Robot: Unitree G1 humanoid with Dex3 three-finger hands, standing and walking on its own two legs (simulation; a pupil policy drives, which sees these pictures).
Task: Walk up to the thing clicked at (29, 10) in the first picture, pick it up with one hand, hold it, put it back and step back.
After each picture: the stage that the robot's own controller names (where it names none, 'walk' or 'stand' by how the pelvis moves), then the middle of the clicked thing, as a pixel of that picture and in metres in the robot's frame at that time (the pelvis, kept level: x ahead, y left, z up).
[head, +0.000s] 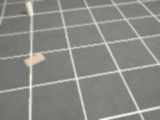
stand; (29, 7) +2.23 +0.76 -0.65
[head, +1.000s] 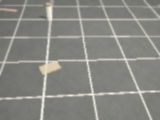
walk; (49, 12) +2.16 +0.39 -0.63
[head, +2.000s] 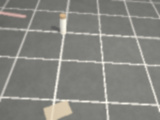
walk; (63, 24) +1.58 +0.17 -0.65
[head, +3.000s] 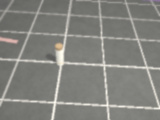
walk; (59, 55) +1.12 +0.19 -0.65
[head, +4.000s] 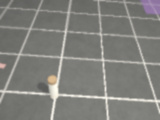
walk; (53, 87) +0.75 +0.19 -0.64
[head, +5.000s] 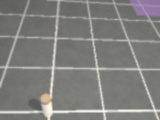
stand; (46, 106) +0.58 +0.20 -0.65
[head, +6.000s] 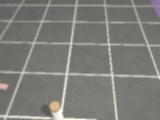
stand; (57, 113) +0.54 +0.22 -0.64
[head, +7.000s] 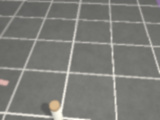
stand; (56, 112) +0.53 +0.20 -0.64
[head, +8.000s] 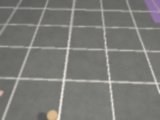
stand; out of the picture +0.49 +0.20 -0.66
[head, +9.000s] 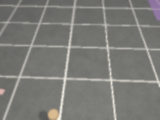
stand; out of the picture +0.48 +0.20 -0.66
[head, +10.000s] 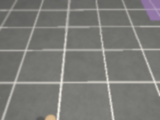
stand; out of the picture +0.45 +0.22 -0.66
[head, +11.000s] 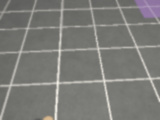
stand; out of the picture +0.44 +0.24 -0.66
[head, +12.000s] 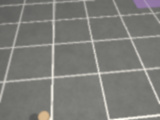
stand; out of the picture +0.44 +0.26 -0.65
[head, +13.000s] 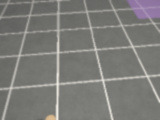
stand; out of the picture +0.47 +0.23 -0.66
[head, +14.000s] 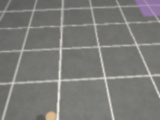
stand; out of the picture +0.47 +0.23 -0.66
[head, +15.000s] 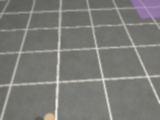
stand; out of the picture +0.47 +0.23 -0.66
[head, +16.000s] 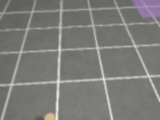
stand; out of the picture +0.47 +0.23 -0.66
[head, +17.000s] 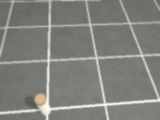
go down; (43, 105) +0.49 +0.24 -0.61
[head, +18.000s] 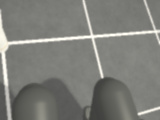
go down; out of the picture +0.54 +0.30 -0.22
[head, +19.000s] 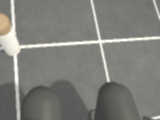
close in; (6, 38) +0.54 +0.29 -0.25
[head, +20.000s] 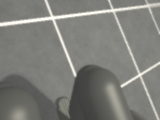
close in; out of the picture +0.51 +0.34 -0.16
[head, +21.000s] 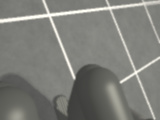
close; out of the picture +0.50 +0.31 -0.16
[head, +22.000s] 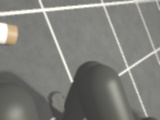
lift; out of the picture +0.51 +0.19 -0.25
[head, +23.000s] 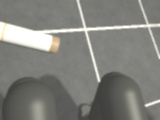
lift; (28, 38) +0.53 +0.16 -0.26
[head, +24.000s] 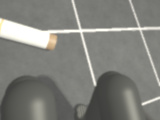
lift; (25, 34) +0.55 +0.16 -0.26
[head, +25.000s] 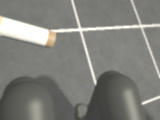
lift; (24, 32) +0.56 +0.16 -0.25
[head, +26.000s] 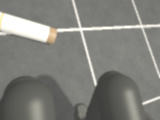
lift; (25, 28) +0.58 +0.15 -0.26
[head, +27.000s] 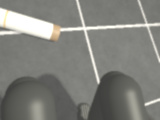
lift; (29, 25) +0.59 +0.15 -0.26
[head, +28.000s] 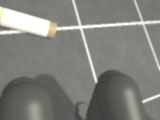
lift; (25, 23) +0.60 +0.15 -0.26
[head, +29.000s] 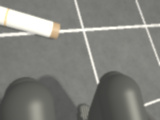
lift; (29, 23) +0.61 +0.15 -0.26
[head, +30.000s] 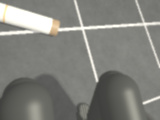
lift; (28, 20) +0.61 +0.15 -0.26
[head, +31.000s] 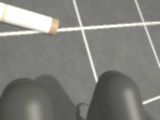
lift; (28, 19) +0.62 +0.15 -0.26
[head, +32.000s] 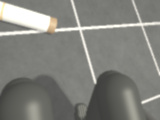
lift; (26, 18) +0.63 +0.15 -0.26
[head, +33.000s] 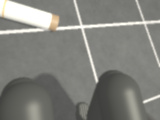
lift; (28, 15) +0.63 +0.15 -0.26
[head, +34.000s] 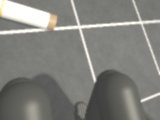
lift; (26, 15) +0.63 +0.15 -0.26
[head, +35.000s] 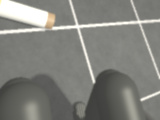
lift; (23, 13) +0.64 +0.15 -0.26
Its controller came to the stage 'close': yes
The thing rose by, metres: 0.00
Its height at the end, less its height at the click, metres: -0.09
